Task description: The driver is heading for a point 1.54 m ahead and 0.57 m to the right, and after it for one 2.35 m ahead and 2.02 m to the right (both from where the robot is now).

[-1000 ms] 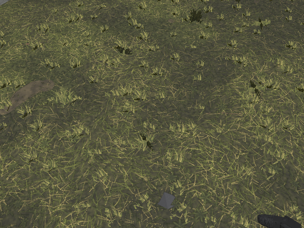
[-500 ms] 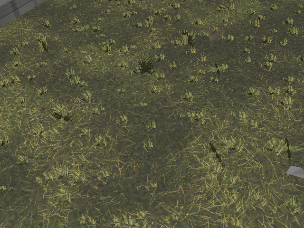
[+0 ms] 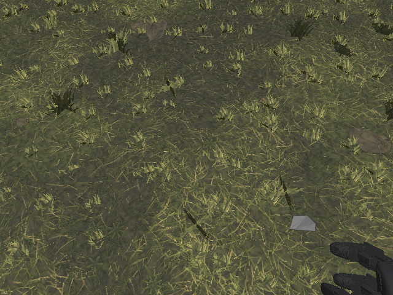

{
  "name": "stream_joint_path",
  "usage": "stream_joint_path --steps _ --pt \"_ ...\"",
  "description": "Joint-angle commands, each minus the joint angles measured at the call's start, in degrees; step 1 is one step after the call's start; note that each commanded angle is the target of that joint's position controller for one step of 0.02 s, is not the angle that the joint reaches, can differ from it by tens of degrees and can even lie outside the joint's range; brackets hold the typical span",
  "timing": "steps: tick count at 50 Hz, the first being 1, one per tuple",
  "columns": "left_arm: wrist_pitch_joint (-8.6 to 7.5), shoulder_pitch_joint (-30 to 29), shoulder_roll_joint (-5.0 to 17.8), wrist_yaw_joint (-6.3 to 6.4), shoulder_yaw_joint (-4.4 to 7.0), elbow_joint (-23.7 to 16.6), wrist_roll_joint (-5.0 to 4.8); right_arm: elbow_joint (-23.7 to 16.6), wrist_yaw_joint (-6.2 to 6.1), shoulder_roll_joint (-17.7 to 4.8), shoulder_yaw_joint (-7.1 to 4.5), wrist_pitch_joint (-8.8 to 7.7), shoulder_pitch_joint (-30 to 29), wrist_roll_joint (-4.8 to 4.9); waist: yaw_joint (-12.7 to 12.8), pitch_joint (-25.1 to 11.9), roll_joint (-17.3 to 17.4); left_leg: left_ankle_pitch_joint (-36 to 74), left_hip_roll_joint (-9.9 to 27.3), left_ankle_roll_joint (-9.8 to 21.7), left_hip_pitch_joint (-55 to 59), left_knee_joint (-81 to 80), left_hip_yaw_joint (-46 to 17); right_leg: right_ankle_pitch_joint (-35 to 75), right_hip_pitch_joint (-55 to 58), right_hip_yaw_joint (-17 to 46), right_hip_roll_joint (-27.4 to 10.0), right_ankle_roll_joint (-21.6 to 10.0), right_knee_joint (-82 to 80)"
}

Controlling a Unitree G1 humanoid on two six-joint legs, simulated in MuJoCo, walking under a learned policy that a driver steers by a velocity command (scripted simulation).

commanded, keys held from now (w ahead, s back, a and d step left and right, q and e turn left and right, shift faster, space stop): e+shift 0.54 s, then shift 0.46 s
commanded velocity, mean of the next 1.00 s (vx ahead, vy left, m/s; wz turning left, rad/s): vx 0.03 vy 0.00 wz -0.71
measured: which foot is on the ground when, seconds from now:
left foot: down 0.00-0.34, up 0.36-0.76, down 0.78-1.00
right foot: up 0.00-0.32, down 0.34-0.80, up 0.82-1.00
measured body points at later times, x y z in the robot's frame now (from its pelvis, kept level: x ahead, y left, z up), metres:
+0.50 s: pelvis +0.03 -0.04 +0.02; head +0.07 -0.10 +0.46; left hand +0.29 +0.16 -0.05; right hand +0.06 -0.38 -0.10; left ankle +0.14 +0.10 -0.64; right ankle +0.03 -0.14 -0.72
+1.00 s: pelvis +0.07 -0.03 +0.02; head +0.11 -0.03 +0.46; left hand +0.38 +0.07 -0.08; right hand +0.00 -0.32 -0.09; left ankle +0.16 +0.06 -0.72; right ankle -0.04 -0.12 -0.68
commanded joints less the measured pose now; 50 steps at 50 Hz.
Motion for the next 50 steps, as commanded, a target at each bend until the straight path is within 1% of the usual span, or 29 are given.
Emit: stream_joint_path --steps 1,3,4,8,13,15,16,17,18,19,20,21,22,23,24,29,34,36,38,39,40,41,42,43,44,45,46,48,50 --pt "2.06 4.79 7.45 0.17 2.19 -4.57 0.42 -3.29 -0.85 -5.44 -1.48 1.14 0.37 -0.40 -1.53 -9.23 5.32 3.61 18.84 11.72 15.71 -9.16 -15.18 6.00 -11.13 -2.34 -8.18 2.89 7.48" --pt "1.97 3.24 3.55 -0.06 1.10 -6.68 0.19 -1.72 -1.08 -7.52 -2.41 1.00 1.20 -0.89 -1.71 -7.54 6.85 5.37 16.77 11.85 11.57 -11.73 -8.39 8.45 -8.98 -4.88 -8.94 2.59 2.53" --pt "1.74 2.08 2.84 -0.08 0.76 -7.51 0.10 -1.09 -1.15 -8.09 -2.69 0.90 1.99 -0.85 -2.18 -8.26 6.97 6.70 17.56 12.69 12.76 -12.16 -7.11 9.31 -9.35 -5.23 -9.68 2.49 0.24" --pt "1.55 -1.56 4.04 -0.92 0.49 -9.46 0.37 0.02 -1.39 -10.53 -3.56 1.46 2.23 -0.31 -2.67 -10.66 6.53 4.29 20.55 13.35 14.47 -13.08 -2.54 15.26 -6.09 -5.88 -12.13 1.42 -9.05" --pt "2.45 -3.94 6.26 -2.61 0.96 -10.39 0.16 1.31 -0.15 -13.82 -4.74 2.15 3.05 1.06 -3.05 -9.52 8.73 -1.84 21.64 9.58 14.30 -11.25 4.46 16.59 2.94 -10.21 -10.73 -1.81 -22.97" --pt "2.98 -2.62 6.54 -2.96 1.58 -10.06 0.31 2.03 0.38 -13.76 -4.89 2.44 3.66 2.04 -1.75 -9.71 7.64 -5.98 21.49 6.47 14.83 -6.82 6.71 18.50 8.03 -12.10 -8.86 -4.17 -32.18" --pt "3.18 -0.44 7.74 -2.60 2.42 -9.17 0.53 2.86 0.56 -12.20 -4.62 2.74 5.46 2.27 -1.25 -9.62 5.60 -10.24 19.82 3.69 12.25 -2.15 8.41 19.54 12.63 -11.52 -7.24 -6.05 -36.03" --pt "3.05 3.31 11.50 -1.93 3.81 -8.40 0.79 3.99 0.91 -9.75 -4.17 3.34 7.86 1.94 -0.60 -6.98 -3.29 -17.74 15.07 -1.10 4.01 9.85 12.62 28.84 18.54 -1.97 -11.30 -9.78 -44.38" --pt "2.62 2.36 20.01 -0.97 5.25 -10.45 1.18 0.16 0.75 -7.87 -3.49 3.50 7.06 -0.47 -3.66 -4.34 -20.87 -34.85 5.52 -6.93 -16.40 27.22 12.99 36.27 23.28 24.22 -25.30 -19.84 -48.81" --pt "0.67 0.87 17.66 -1.48 4.60 -11.94 3.14 -1.66 0.16 -9.98 -4.08 2.95 -0.45 -0.92 0.28 -7.15 -12.94 -33.60 3.77 -5.64 -18.51 36.54 -0.26 32.96 18.94 26.27 -25.15 -22.69 -50.88" --pt "-0.73 -1.69 16.31 -1.69 4.11 -11.82 3.41 -1.94 -0.15 -10.75 -4.43 2.84 -0.40 0.49 -1.93 -6.89 -9.52 -27.74 4.11 -3.85 -18.72 38.30 -2.82 29.58 17.74 21.54 -22.86 -19.98 -51.70" --pt "-1.25 -4.63 14.56 -1.48 3.81 -12.29 2.26 -0.50 -0.61 -11.04 -4.66 2.75 2.20 0.80 -4.03 -6.95 -6.91 -22.37 4.85 -3.02 -18.04 37.70 -3.84 26.69 16.90 18.26 -20.39 -16.74 -50.90" --pt "-1.05 -6.86 12.35 -1.14 3.07 -12.84 1.13 0.65 -1.08 -11.68 -4.93 2.71 3.84 0.18 -4.87 -7.68 -6.21 -19.13 5.18 -3.20 -17.03 36.99 -4.27 27.18 16.35 16.03 -19.18 -14.77 -49.66" --pt "-0.78 -8.12 11.25 -0.71 2.45 -13.51 1.04 1.08 -1.02 -11.41 -4.93 2.59 4.54 -0.31 -5.65 -8.63 -6.63 -16.93 4.38 -3.71 -13.66 37.56 -4.04 30.39 13.80 14.16 -17.43 -14.11 -48.57" --pt "-0.51 -7.98 10.43 -0.41 2.08 -13.88 1.21 1.27 -0.74 -10.89 -4.82 2.39 4.91 -0.21 -5.86 -9.84 -6.44 -15.35 3.27 -4.21 -11.62 37.63 -3.98 32.16 13.03 13.58 -16.17 -13.96 -47.92" --pt "0.09 -6.34 10.36 0.35 2.06 -14.33 1.05 1.64 0.16 -8.50 -3.50 2.22 3.53 0.97 -4.09 -10.64 -7.32 -13.39 0.85 -5.92 -8.99 24.11 -4.88 32.78 16.23 15.60 -14.04 -13.71 -44.96" --pt "0.57 -6.04 9.60 -0.67 1.31 -14.52 1.89 1.63 1.15 -9.22 -3.10 2.12 4.10 1.29 -2.22 -10.60 -9.41 -17.68 1.62 -5.32 -1.10 17.74 -3.98 38.59 14.11 19.60 -14.84 -14.93 -42.24" --pt "0.69 -6.70 9.15 -1.08 0.94 -14.54 1.72 1.41 1.56 -9.46 -3.03 1.84 4.85 1.33 -2.28 -10.17 -9.47 -18.58 1.94 -4.41 1.55 14.02 -3.42 41.46 14.23 21.28 -14.62 -15.07 -41.15" --pt "0.81 -8.65 8.44 -1.18 0.54 -14.55 0.96 1.93 2.08 -8.99 -2.95 1.38 7.51 1.08 -4.45 -9.64 -8.49 -11.09 2.20 -2.74 8.22 3.15 -2.15 39.41 12.62 20.87 -12.45 -13.21 -39.57" --pt "0.69 -7.82 7.55 -1.15 0.29 -14.14 0.88 2.05 2.18 -9.45 -2.99 1.21 8.52 0.40 -4.88 -9.34 -6.51 -2.49 4.34 -1.39 13.36 -2.47 -3.52 33.60 10.21 19.63 -10.52 -10.77 -38.61" --pt "0.39 -5.40 5.09 -1.12 -0.42 -13.95 1.98 1.27 1.94 -12.35 -3.31 1.24 8.80 -0.85 -3.16 -10.36 2.30 7.33 13.02 1.59 18.40 -4.97 -11.88 21.11 6.27 14.15 -5.52 -7.14 -31.25" --pt "-0.04 -2.74 5.18 -1.19 -0.32 -14.36 1.81 2.02 1.63 -14.65 -3.54 1.69 7.42 -1.33 0.09 -7.40 15.12 16.47 20.83 10.60 17.26 -6.04 -21.21 3.96 0.02 4.93 2.19 -3.50 -25.35" --pt "-0.39 -5.30 9.10 -0.85 0.73 -13.98 2.23 1.34 1.33 -11.56 -2.94 1.49 7.43 -1.10 -3.22 -7.07 14.66 14.91 24.75 15.61 15.93 -7.66 -25.94 -3.21 -2.01 3.49 -0.04 -0.80 -16.66" --pt "-0.43 -7.37 10.96 -0.70 1.66 -13.75 1.54 1.33 0.95 -11.38 -2.90 1.48 7.95 -0.44 -4.40 -6.48 11.56 13.01 23.52 15.40 16.98 -7.15 -24.06 -2.69 -4.04 3.12 -0.75 0.31 -9.68" --pt "-0.11 -7.56 9.77 -0.54 1.67 -12.81 1.29 1.42 0.53 -11.73 -2.97 1.68 7.79 0.21 -4.30 -6.45 8.71 10.70 21.17 13.58 17.67 -6.45 -20.97 -1.11 -5.07 3.11 -0.89 1.17 -6.26" --pt "0.32 -7.26 8.26 -0.54 1.36 -12.40 1.39 1.40 0.26 -11.39 -2.82 1.78 7.42 0.91 -4.39 -5.78 8.17 10.42 20.02 12.48 18.32 -5.95 -18.74 0.74 -6.03 3.64 -1.40 1.94 -4.85" --pt "0.60 -6.71 6.17 -0.70 0.76 -11.72 1.25 1.57 0.03 -10.53 -2.40 1.99 7.15 1.06 -4.00 -5.82 7.73 11.49 18.42 11.62 18.32 -5.58 -16.02 2.01 -4.99 3.28 -1.85 2.38 -5.67" --pt "0.56 -6.53 2.54 -1.14 -0.62 -11.19 1.10 1.81 0.08 -9.16 -1.96 2.82 6.28 0.88 -3.65 -6.25 9.44 12.28 14.35 9.76 18.21 -5.01 -10.27 3.96 -1.06 -1.25 -3.22 2.86 -15.03" --pt "0.19 -8.45 0.67 -1.50 -1.52 -11.14 1.06 2.38 0.24 -9.34 -2.04 3.71 7.83 0.89 -5.49 -7.21 12.07 13.75 13.16 9.50 19.02 -4.05 -8.47 5.52 4.04 -4.73 -4.43 2.86 -26.52"
Next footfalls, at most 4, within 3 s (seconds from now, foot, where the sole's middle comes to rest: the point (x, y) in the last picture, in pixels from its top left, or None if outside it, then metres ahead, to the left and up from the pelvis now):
0.34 right None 0.06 -0.15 -0.76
0.78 left None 0.19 0.03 -0.76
1.10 right None -0.01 -0.15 -0.76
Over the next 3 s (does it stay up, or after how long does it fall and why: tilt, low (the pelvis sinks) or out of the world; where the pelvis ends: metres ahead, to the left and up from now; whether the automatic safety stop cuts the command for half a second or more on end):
stays up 0.25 -0.14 0.01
